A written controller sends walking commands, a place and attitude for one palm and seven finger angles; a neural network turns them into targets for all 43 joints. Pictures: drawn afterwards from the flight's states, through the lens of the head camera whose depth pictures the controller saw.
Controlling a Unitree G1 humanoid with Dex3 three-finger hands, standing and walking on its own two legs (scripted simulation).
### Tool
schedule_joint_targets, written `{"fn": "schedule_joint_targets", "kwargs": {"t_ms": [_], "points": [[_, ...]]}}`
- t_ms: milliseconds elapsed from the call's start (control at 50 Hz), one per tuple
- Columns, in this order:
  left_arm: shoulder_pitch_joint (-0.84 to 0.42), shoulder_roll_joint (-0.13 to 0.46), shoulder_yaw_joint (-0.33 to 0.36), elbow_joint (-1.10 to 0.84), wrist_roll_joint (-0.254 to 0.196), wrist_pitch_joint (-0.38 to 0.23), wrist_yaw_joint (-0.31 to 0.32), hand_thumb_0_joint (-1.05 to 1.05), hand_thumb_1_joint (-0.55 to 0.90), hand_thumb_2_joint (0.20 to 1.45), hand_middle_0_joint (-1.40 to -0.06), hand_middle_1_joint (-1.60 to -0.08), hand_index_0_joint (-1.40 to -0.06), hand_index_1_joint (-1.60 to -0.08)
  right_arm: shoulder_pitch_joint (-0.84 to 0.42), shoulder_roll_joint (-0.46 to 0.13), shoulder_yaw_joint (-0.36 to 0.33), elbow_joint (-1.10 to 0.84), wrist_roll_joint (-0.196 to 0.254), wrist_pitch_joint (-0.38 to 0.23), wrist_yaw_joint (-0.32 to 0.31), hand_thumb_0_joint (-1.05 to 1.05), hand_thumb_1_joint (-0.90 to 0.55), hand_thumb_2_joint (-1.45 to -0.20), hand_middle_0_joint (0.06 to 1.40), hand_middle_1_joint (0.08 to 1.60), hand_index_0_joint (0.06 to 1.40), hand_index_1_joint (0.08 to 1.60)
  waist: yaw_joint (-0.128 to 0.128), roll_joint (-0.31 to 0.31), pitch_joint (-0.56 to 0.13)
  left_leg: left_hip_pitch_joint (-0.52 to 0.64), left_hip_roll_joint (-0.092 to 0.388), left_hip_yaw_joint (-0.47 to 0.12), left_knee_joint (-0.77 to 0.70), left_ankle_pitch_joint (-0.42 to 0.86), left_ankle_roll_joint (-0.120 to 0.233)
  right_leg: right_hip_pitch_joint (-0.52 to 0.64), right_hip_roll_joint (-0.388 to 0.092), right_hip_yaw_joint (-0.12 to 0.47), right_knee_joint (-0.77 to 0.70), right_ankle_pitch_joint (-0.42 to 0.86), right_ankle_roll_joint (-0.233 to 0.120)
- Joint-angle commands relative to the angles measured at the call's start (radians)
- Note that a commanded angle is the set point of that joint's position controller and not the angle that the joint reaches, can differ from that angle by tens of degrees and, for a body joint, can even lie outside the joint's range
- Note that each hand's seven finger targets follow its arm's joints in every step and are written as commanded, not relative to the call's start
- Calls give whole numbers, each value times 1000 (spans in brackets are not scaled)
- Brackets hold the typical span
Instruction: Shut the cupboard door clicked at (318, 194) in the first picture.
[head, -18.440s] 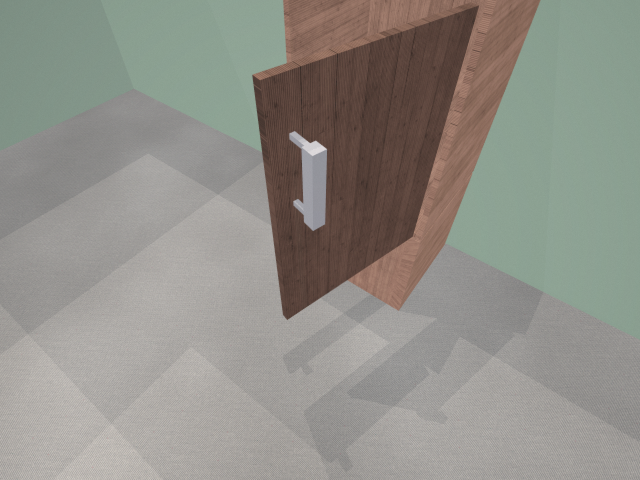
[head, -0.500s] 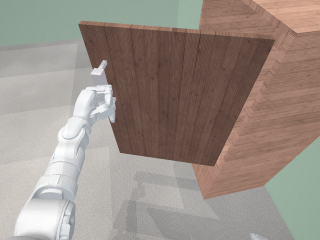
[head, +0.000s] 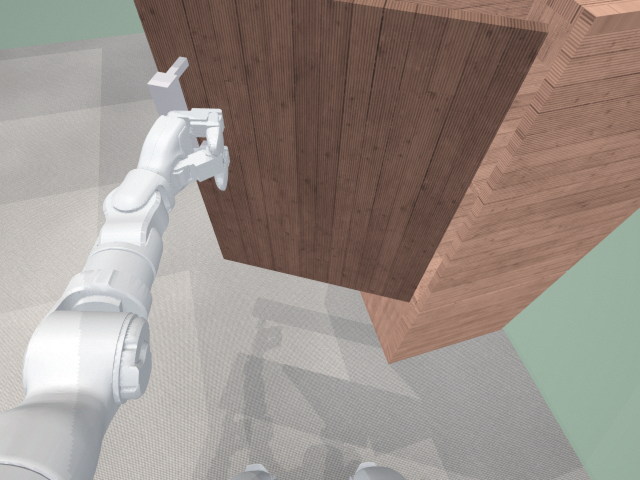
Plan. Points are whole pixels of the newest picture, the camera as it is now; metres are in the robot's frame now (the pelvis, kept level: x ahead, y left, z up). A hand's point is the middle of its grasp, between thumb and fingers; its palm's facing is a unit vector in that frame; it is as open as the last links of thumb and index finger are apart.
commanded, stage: push the door shut along its arc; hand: left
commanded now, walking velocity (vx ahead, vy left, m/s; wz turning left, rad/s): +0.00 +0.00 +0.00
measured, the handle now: (187, 120) +0.56 +0.14 +0.12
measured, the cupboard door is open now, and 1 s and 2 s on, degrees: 59 49 48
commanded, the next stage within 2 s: pull the fist back off the door in 0.80 s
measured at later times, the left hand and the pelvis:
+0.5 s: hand (254, 128) +0.53 +0.05 +0.13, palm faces -0.42 -0.91 +0.00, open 3.0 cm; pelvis +0.01 +0.00 -0.01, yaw -1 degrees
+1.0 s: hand (272, 108) +0.56 +0.02 +0.13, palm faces -0.26 -0.96 +0.14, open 3.1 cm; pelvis +0.00 +0.00 -0.02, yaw +0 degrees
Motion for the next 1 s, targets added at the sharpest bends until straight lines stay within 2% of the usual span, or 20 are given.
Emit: {"fn": "schedule_joint_targets", "kwargs": {"t_ms": [0,40,80,100,180,240,300,360,380,460,520,540,620,760,800,880,900,920,940,980], "points": [[-584,122,10,-200,-8,-55,-27,0,900,900,-1300,-1500,-1300,-1500,102,-164,-59,-72,0,-27,-7,0,-900,-900,200,300,200,300,-61,26,-403,394,16,-93,-52,273,4,-50,15,24,-105,286,-3],[-613,129,25,-196,-10,-51,-23,0,900,900,-1300,-1500,-1300,-1500,113,-169,-60,-72,-3,-26,-8,0,-900,-900,200,300,200,300,-65,11,-402,378,14,-91,-48,275,9,-55,15,27,-103,287,-1],[-610,200,78,-167,0,-43,-18,0,900,900,-1300,-1500,-1300,-1500,126,-175,-59,-72,-6,-21,-8,0,-900,-900,200,300,200,300,-59,0,-408,341,14,-87,-44,265,8,-30,16,35,-101,296,1],[-632,185,59,-164,5,-39,-18,0,900,900,-1300,-1500,-1300,-1500,124,-171,-57,-73,-7,-19,-9,0,-900,-900,200,300,200,300,-72,-10,-402,322,12,-82,-39,250,13,-32,17,37,-103,294,5],[-685,226,89,-138,18,-38,-20,0,900,900,-1300,-1500,-1300,-1500,146,-177,-59,-70,-13,-15,-10,0,-900,-900,200,300,200,300,-79,14,-428,313,11,-83,-20,273,13,-35,19,41,-87,316,5],[-667,262,122,-113,22,-34,-32,0,900,900,-1300,-1500,-1300,-1500,161,-181,-59,-78,-15,-10,-10,0,-900,-900,200,300,200,300,-68,25,-473,303,8,-77,-7,315,16,-5,21,44,-70,362,2],[-665,239,96,-117,34,-27,-47,0,900,900,-1300,-1500,-1300,-1500,164,-178,-63,-81,-20,1,-6,0,-900,-900,200,300,200,300,-69,27,-480,308,10,-76,6,337,13,-26,25,39,-65,379,5],[-704,206,69,-65,31,-7,-55,0,900,900,-1300,-1500,-1300,-1500,174,-181,-61,-71,-18,13,-11,0,-900,-900,200,300,200,300,-96,10,-435,288,10,-72,18,323,18,-71,32,36,-70,365,10],[-741,228,80,-81,32,-7,-57,0,900,900,-1300,-1500,-1300,-1500,189,-186,-66,-65,-19,14,-12,0,-900,-900,200,300,200,300,-107,-7,-441,281,12,-75,20,318,20,-69,31,38,-69,366,12],[-779,162,31,-114,23,-4,-74,0,900,900,-1300,-1500,-1300,-1500,185,-181,-66,-56,-24,14,-13,0,-900,-900,200,300,200,300,-103,59,-513,361,6,-84,35,390,19,-95,38,26,-52,393,4],[-805,175,38,-95,21,7,-84,0,900,900,-1300,-1500,-1300,-1500,193,-184,-68,-41,-24,13,-19,0,-900,-900,200,300,200,300,-121,15,-495,325,5,-77,42,360,24,-91,37,33,-61,393,9],[-839,141,12,-92,12,7,-87,0,900,900,-1300,-1500,-1300,-1500,196,-183,-65,-30,-21,12,-24,0,-900,-900,200,300,200,300,-134,35,-490,334,3,-79,48,377,27,-110,38,26,-52,399,6],[-884,127,-4,-56,15,24,-85,0,900,900,-1300,-1500,-1300,-1500,190,-187,-63,-5,-28,0,-28,0,-900,-900,200,300,200,300,-152,39,-451,318,7,-85,59,317,27,-171,38,23,-60,326,10],[-975,99,-31,-57,19,19,-95,0,900,900,-1300,-1500,-1300,-1500,187,-190,-62,29,-35,-19,-31,0,-900,-900,200,300,200,300,-163,98,-524,370,10,-102,98,384,26,-242,45,7,-13,323,2],[-979,66,-49,-21,23,28,-93,0,900,900,-1300,-1500,-1300,-1500,186,-189,-64,39,-35,-22,-33,0,-900,-900,200,300,200,300,-177,71,-506,352,10,-102,106,357,28,-269,45,5,-12,303,4],[-1026,95,-33,-24,23,36,-92,0,900,900,-1300,-1500,-1300,-1500,194,-197,-62,48,-38,-30,-36,0,-900,-900,200,300,200,300,-186,69,-527,324,9,-100,123,333,31,-270,45,4,1,295,5],[-1045,156,186,3,-47,67,117,0,900,900,-1300,-1500,-1300,-1500,224,-150,-49,10,-27,-40,-16,0,-900,-900,200,300,200,300,-150,105,-525,221,28,-111,115,303,3,-214,30,35,-21,296,6],[-986,115,153,40,-8,84,223,0,900,900,-1300,-1500,-1300,-1500,246,-148,-46,4,-36,-41,9,0,-900,-900,200,300,200,300,-147,80,-520,186,30,-116,93,285,-4,-190,34,33,-16,285,15],[-995,93,174,22,7,73,313,0,900,900,-1300,-1500,-1300,-1500,269,-146,-53,3,-48,-46,29,0,-900,-900,200,300,200,300,-156,60,-530,200,31,-130,90,315,-3,-200,37,20,-5,291,20],[-956,28,154,-33,89,19,472,0,900,900,-1300,-1500,-1300,-1500,282,-137,-65,-6,-86,-40,76,0,-900,-900,200,300,200,300,-129,100,-584,227,34,-129,125,401,-15,-234,32,13,28,331,21]]}}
